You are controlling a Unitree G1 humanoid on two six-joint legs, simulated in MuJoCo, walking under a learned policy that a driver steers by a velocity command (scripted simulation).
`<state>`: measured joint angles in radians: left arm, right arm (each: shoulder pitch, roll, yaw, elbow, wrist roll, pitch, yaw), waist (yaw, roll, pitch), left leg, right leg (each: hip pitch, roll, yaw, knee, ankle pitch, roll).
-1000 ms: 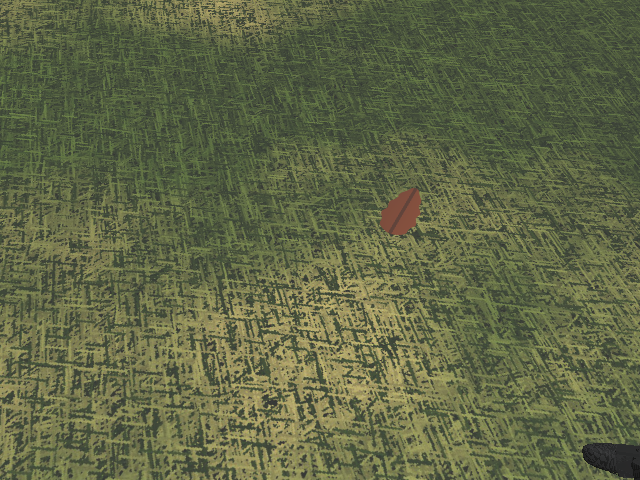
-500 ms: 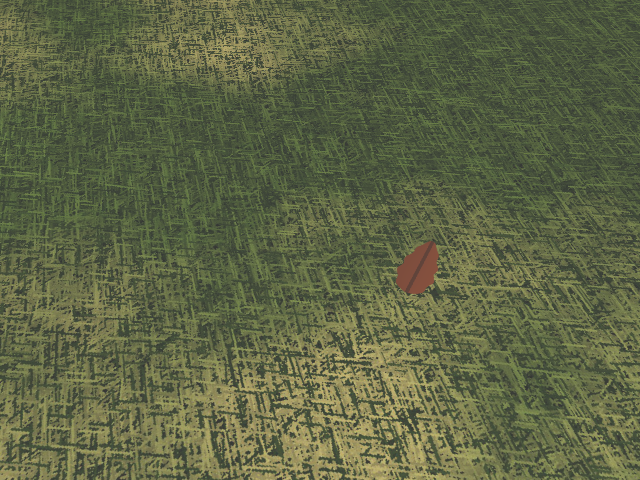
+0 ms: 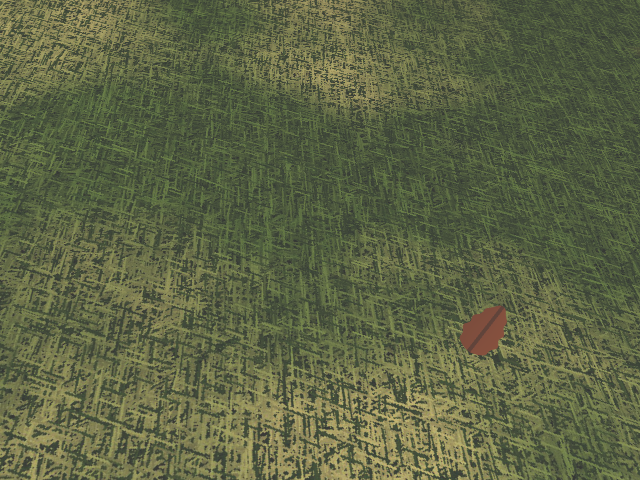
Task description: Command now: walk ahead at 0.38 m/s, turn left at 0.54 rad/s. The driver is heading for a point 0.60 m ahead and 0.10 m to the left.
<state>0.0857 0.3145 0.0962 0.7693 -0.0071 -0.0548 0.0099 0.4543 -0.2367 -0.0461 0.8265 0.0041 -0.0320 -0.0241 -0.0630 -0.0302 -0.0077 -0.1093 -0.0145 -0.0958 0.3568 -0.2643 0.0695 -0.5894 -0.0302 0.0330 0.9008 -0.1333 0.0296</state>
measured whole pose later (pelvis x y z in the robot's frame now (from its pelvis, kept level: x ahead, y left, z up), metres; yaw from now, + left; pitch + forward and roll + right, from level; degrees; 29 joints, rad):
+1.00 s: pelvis +0.47 +0.12 -0.01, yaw +28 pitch +1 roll +0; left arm 0.14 0.33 0.04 0.80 -0.01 -0.04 0.01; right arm 0.17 -0.26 -0.04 0.68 -0.01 -0.04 0.03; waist 0.00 -0.04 0.10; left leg -0.31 -0.06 0.03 0.42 -0.12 0.08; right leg -0.53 -0.10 0.02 1.07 -0.40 0.06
